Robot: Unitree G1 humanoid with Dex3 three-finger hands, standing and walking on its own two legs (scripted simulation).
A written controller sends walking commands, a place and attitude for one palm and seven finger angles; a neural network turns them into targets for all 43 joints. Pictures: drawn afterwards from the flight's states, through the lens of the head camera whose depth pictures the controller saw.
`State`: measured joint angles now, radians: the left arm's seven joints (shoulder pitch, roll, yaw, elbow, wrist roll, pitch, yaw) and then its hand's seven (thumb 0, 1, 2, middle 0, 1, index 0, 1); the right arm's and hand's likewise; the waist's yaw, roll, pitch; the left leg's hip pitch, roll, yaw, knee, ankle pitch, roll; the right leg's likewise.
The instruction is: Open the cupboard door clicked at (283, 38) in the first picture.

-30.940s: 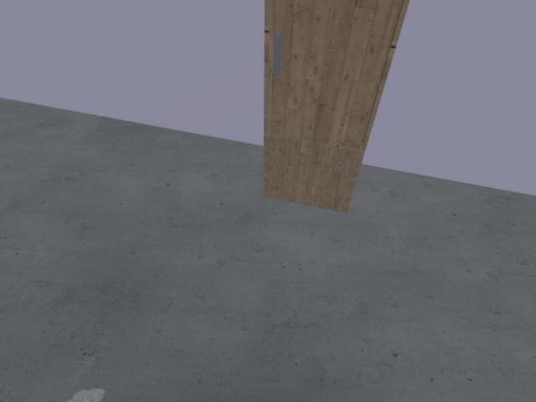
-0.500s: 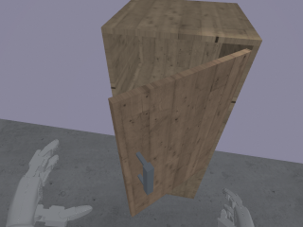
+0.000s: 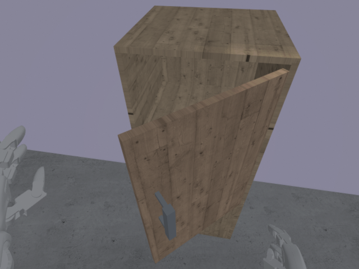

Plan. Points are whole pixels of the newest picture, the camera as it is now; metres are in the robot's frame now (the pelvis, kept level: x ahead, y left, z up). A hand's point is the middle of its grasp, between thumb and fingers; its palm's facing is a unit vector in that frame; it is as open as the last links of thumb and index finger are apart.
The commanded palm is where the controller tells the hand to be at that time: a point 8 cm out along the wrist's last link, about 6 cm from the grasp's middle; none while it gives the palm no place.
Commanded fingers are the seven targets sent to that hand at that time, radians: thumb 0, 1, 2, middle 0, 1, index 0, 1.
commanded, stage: draw the hand back to the body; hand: left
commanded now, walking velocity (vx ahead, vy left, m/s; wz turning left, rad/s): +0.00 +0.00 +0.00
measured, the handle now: (165, 216) +0.24 +0.07 +0.00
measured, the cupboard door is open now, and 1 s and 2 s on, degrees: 43 43 43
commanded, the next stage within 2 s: step back with the hand held close in 0.32 s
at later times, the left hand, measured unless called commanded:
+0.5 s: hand (48, 194) +0.18 +0.24 +0.16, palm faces +0.44 -0.80 -0.40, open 7.4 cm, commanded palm +0.13 +0.28 +0.18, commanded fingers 0.00 0.90 0.90 -0.20 -0.30 -0.20 -0.30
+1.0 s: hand (22, 216) +0.14 +0.26 +0.16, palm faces +0.35 -0.79 -0.50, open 7.4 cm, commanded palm +0.09 +0.30 +0.18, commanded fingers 0.00 0.90 0.90 -0.20 -0.30 -0.20 -0.30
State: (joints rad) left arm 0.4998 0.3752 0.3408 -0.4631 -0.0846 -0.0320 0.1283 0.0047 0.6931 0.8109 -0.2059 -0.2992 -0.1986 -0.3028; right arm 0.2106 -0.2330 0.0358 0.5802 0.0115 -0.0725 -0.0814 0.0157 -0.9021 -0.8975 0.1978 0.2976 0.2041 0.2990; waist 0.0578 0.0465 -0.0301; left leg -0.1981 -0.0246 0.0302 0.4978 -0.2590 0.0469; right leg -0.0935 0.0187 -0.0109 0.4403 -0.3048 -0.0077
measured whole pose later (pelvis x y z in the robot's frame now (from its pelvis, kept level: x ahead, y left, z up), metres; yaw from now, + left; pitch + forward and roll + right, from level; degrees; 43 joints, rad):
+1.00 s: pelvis -0.06 +0.01 +0.00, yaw -2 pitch -1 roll -2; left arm 0.58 0.44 0.42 -0.50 -0.05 -0.16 0.14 0.01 0.89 0.90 -0.22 -0.30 -0.21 -0.30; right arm 0.20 -0.24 -0.02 0.53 0.02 0.02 -0.08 0.01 -0.90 -0.90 0.20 0.30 0.20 0.30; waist -0.01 0.02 0.03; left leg -0.32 0.00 0.06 0.49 -0.16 0.06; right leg -0.24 0.04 0.02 0.46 -0.20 0.01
